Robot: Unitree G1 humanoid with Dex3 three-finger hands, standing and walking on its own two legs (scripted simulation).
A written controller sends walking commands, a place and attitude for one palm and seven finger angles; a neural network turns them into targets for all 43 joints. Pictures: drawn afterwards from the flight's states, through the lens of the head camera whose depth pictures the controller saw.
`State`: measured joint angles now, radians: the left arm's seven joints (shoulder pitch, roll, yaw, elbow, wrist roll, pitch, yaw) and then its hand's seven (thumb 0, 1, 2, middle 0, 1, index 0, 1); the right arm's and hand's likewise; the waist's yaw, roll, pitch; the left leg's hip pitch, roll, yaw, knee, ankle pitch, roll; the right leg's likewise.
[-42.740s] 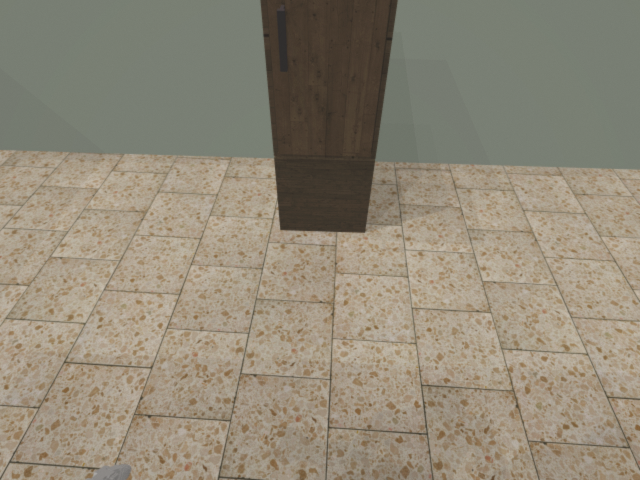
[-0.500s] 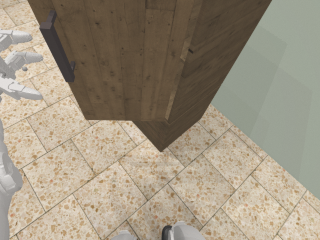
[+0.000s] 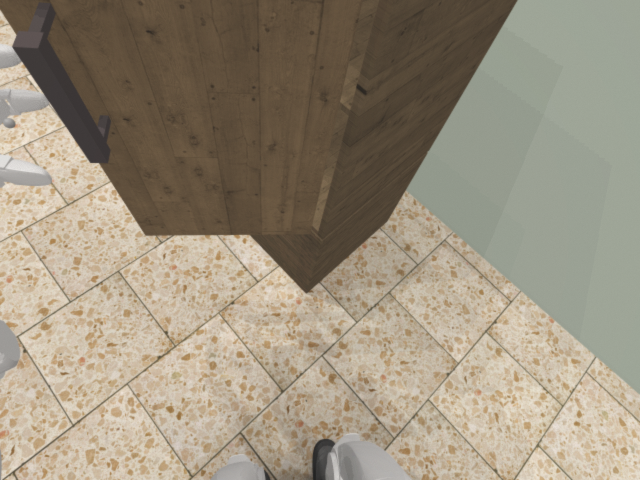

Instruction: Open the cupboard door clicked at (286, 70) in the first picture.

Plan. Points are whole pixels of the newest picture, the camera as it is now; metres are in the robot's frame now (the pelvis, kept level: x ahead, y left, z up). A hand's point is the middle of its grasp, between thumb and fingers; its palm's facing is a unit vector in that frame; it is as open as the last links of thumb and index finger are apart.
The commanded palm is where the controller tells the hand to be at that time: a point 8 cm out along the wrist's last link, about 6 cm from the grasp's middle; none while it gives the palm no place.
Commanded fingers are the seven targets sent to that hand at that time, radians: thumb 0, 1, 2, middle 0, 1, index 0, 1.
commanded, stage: move the hooked fingers beside the handle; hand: left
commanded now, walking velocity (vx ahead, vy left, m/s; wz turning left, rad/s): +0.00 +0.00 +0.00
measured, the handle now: (74, 93) +0.54 +0.23 +0.10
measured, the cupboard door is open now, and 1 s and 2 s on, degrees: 50 50 49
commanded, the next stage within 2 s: slide the fingers in behind the handle in 0.66 s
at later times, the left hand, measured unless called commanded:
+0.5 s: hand (1, 129) +0.48 +0.28 +0.11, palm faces -0.02 -1.00 +0.02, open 14.0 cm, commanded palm +0.47 +0.33 +0.10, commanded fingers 0.00 -0.50 0.30 -0.30 -1.20 -0.30 -1.20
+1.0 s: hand (17, 125) +0.49 +0.28 +0.10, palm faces -0.06 -1.00 +0.02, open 14.0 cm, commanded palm +0.48 +0.31 +0.10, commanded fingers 0.00 -0.50 0.30 -0.30 -1.20 -0.30 -1.20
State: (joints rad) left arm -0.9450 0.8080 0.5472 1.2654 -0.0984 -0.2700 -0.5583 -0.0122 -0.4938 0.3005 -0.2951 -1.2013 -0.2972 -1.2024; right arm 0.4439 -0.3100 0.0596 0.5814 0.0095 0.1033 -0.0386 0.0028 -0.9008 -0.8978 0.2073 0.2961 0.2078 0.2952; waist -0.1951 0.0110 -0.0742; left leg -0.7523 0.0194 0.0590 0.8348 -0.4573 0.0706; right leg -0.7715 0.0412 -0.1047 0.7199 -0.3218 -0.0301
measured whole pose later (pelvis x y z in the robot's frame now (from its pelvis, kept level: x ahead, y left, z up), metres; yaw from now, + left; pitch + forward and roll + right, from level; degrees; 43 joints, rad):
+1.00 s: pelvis -0.01 +0.01 +0.00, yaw +0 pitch +21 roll -5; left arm -0.96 0.77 0.48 1.25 -0.12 -0.26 -0.55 -0.01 -0.50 0.30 -0.29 -1.20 -0.30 -1.20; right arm 0.48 -0.30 0.07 0.60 0.01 0.11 -0.03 0.00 -0.90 -0.90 0.21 0.30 0.21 0.30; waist -0.20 0.02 -0.09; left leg -0.79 0.02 0.04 0.88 -0.47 0.08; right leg -0.79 0.04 -0.12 0.74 -0.32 -0.02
